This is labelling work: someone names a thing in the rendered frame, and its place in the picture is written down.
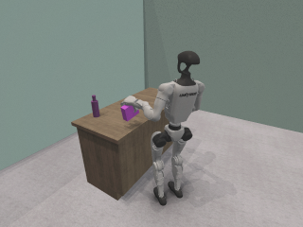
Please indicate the table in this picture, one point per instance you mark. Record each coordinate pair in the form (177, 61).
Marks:
(116, 153)

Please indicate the sponge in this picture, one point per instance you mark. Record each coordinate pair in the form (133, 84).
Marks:
(128, 112)

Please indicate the robot left hand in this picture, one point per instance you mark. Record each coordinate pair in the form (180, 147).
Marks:
(129, 101)

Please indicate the left robot upper arm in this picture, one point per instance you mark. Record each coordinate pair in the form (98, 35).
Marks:
(163, 91)

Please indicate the right robot upper arm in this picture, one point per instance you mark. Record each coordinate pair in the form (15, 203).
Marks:
(199, 97)

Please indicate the right robot foot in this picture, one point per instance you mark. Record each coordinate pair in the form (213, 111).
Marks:
(178, 192)

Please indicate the left robot thigh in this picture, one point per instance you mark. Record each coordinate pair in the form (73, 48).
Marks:
(158, 140)

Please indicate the robot left forearm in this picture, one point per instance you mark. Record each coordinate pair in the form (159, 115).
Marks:
(145, 107)

